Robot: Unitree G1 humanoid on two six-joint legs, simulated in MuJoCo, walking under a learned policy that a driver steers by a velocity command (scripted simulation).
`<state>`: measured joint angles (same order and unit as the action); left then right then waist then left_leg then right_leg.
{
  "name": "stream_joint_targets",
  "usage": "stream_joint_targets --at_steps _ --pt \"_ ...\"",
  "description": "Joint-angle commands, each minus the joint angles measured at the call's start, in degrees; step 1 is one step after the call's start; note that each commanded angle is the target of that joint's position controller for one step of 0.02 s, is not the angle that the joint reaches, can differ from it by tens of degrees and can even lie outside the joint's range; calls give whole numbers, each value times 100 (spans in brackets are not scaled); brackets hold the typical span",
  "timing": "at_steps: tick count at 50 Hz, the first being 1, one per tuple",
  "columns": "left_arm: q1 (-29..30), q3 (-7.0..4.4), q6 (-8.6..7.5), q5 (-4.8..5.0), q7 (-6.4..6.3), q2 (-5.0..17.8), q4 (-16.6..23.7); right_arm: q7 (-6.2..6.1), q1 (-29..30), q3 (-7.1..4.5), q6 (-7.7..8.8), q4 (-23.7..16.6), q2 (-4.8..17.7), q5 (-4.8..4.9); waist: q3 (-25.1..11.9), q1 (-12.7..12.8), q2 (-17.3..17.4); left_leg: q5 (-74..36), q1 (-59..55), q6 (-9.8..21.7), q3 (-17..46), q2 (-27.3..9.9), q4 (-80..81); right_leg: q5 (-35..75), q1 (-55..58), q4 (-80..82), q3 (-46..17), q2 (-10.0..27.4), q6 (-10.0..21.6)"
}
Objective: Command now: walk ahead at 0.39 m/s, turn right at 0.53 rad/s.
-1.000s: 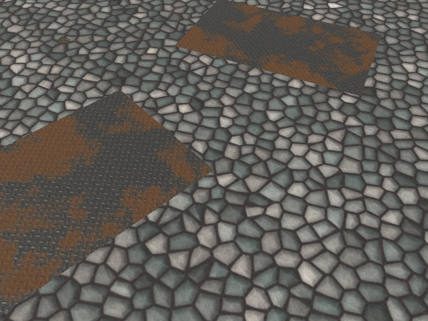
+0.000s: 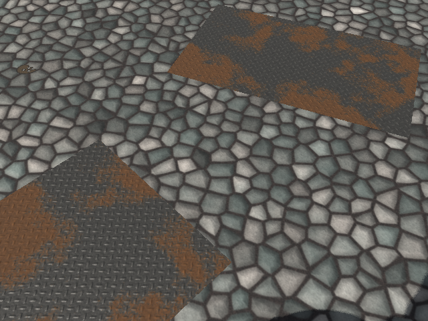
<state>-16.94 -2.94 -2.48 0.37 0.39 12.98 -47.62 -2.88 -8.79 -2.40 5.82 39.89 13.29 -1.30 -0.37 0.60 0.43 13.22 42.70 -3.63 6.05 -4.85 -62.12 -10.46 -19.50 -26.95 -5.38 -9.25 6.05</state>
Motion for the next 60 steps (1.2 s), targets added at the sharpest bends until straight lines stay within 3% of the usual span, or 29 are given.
stream_joint_targets --at_steps 1,4,7,8,9,10,11,12,13,15,18,23,26,28,29,30,31,32,34,40,43,47,51,52,53,54,55,57,60 --pt "466 -315 -63 79 -177 1050 621 -3 128 -103 28 -412 265 0 -431 -100 -297 -1414 -1827 -168 -405 500 1988 2600 -959 830 -930 1014 837" --pt "93 -354 136 141 -236 941 549 41 406 -142 -49 -528 348 154 -620 43 -480 -1435 -1844 -172 -197 769 2830 2128 -132 388 -1416 1116 616" --pt "325 -368 235 193 -257 762 745 95 196 -290 -24 -511 631 94 -658 -226 -564 -1614 -2469 126 -13 660 3766 1188 206 -340 -1833 971 233" --pt "346 -304 222 139 -238 490 832 71 -137 -361 -7 -467 832 32 -864 -345 -360 -2315 -3350 386 267 71 3857 442 -263 -1120 -1573 696 -39" --pt "-191 -206 201 9 -224 118 838 26 -502 -395 -68 -503 1081 -75 -1396 -188 716 -4509 -4819 1011 1336 -1235 3396 -2290 -1354 -2658 -826 70 -408" --pt "-708 -180 143 82 -155 503 1026 82 -806 -435 -125 -404 1173 -38 -2166 -57 1813 -4124 -5506 1938 2859 -2364 3532 -3265 -2107 -3796 -688 50 -564" --pt "-604 -289 187 76 -146 973 923 92 -485 -418 -169 -533 955 55 -1964 -97 1263 -2774 -5141 1954 2887 -2127 3776 -2780 -2383 -4447 -496 509 -777" --pt "-115 -360 318 85 -188 1156 967 76 -299 -333 -241 -576 673 44 -1464 -229 884 -1931 -4706 1698 2152 -1661 3866 -2294 -2539 -4698 -232 687 -913" --pt "75 -384 457 98 -231 1107 990 70 -20 -277 -329 -599 573 18 -1122 -156 592 -1423 -4119 1532 1645 -1330 4012 -1955 -2446 -4723 -121 832 -995" --pt "103 -358 599 125 -238 861 1056 65 382 -303 -438 -584 696 -34 -565 53 734 -1171 -2955 1436 891 -914 4364 -1495 -1896 -4378 174 925 -1043" --pt "136 -296 591 91 -217 599 1093 69 481 -361 -447 -544 811 -27 -583 80 827 -1505 -2662 1527 259 -834 4504 -1236 -1362 -3590 448 943 -1029" --pt "552 -276 593 39 -97 708 1283 46 487 -441 -495 -406 1005 95 -808 -35 903 -1289 -2812 1607 -47 -1179 4538 -848 -602 -2246 554 1134 -855" --pt "521 -336 613 44 -9 794 1328 57 412 -485 -545 -305 1119 182 -749 13 950 -874 -2887 1421 -193 -1262 4304 -704 -127 -1320 742 1040 -599" --pt "151 -407 616 14 9 824 1175 48 334 -468 -599 -220 1001 237 -720 163 748 -390 -2547 1017 -525 -1039 3720 -239 679 -375 895 792 -300" --pt "-22 -493 599 -17 -34 1104 1176 72 136 -426 -633 -147 775 192 -509 138 -70 306 -1811 524 -1038 -658 2686 317 1202 377 -26 1298 14" --pt "94 -642 600 -24 -129 1903 1342 97 189 -327 -619 -470 517 -9 -211 -102 -2012 2106 -68 -79 -1537 322 1029 1457 1632 782 -2312 2786 938" --pt "-32 -586 476 -263 -102 1748 1445 49 824 -402 -551 -585 770 9 -466 424 -1529 2388 109 -4 -454 485 -16 1330 1246 1035 -2716 3021 1467" --pt "228 -515 363 -295 -101 1587 1434 27 802 -452 -553 -549 896 106 -391 214 -1122 1893 137 92 -225 401 -369 1184 1159 996 -2231 2743 1239" --pt "819 -418 318 -16 -148 1225 1504 -61 478 -511 -601 -306 957 51 -428 -47 -721 1034 92 92 -135 285 -303 1182 1170 796 -1611 2257 657" --pt "690 -391 404 31 -285 1175 1427 39 612 -412 -559 -384 665 109 -598 -7 -732 353 -409 -52 -107 524 579 1576 1326 577 -1454 1872 578" --pt "543 -401 402 55 -280 1207 1374 166 663 -388 -500 -378 719 181 -576 145 -985 276 -786 -18 -180 531 1521 -1016 1181 972 -1827 1846 651" --pt "374 -343 328 7 -179 1174 1245 339 714 -365 -307 -420 732 218 -299 271 -1048 737 -1578 209 -391 574 2402 -1821 759 1064 -2128 1889 739" --pt "490 -243 269 25 -143 992 1213 401 82 -359 -82 -209 625 209 -157 -134 -768 121 -3159 578 -563 587 3805 -2147 53 710 -2082 1500 452" --pt "615 -169 228 16 -141 740 1268 359 -379 -394 -47 -112 758 158 -284 -319 -494 230 -3913 757 -89 101 3906 -2092 -472 82 -1807 1274 217" --pt "564 -68 149 31 -130 354 1370 327 -894 -476 -32 -12 1207 55 -400 -311 616 893 -4653 1208 1276 -825 4341 -1981 -1423 -1423 -748 504 -169" --pt "934 -172 48 130 -164 747 1618 388 -1271 -609 -20 146 1561 16 53 -459 1413 1903 -4642 1959 3121 -1740 5004 -2411 -2692 -2367 -303 365 -311" --pt "1028 -296 -19 146 -172 1139 1546 375 -1179 -530 15 118 1262 108 468 -453 899 2318 -4533 2078 3153 -1807 5071 -2128 -3146 -3039 -528 696 -348" --pt "833 -301 -56 51 -98 1032 1339 319 -920 -412 1 42 974 179 428 -261 728 1885 -4597 1714 2259 -1275 5096 -1220 -3249 -3306 -286 972 -420" --pt "1088 -223 -132 7 -4 697 1313 276 -952 -342 -38 108 870 158 363 -309 687 189 -4286 1479 1174 -813 5282 -218 -2811 -2933 158 1187 -589"
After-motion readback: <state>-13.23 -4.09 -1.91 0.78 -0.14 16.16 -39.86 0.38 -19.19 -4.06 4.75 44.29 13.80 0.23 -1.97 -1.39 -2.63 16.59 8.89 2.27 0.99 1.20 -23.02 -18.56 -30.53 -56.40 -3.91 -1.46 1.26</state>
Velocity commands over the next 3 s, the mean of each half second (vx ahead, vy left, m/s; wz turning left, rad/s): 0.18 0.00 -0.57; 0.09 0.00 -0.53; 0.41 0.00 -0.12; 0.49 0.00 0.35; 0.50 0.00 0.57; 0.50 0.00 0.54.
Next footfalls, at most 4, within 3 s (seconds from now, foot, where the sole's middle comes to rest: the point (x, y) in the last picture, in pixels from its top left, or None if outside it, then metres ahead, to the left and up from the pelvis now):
0.16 left None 0.26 0.14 -0.77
0.58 right None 0.14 -0.09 -0.77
1.04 left None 0.26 0.09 -0.77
1.48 right None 0.37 -0.30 -0.77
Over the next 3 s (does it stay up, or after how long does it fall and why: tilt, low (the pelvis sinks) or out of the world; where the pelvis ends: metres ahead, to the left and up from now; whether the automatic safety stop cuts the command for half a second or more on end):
stays up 1.09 -0.34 -0.01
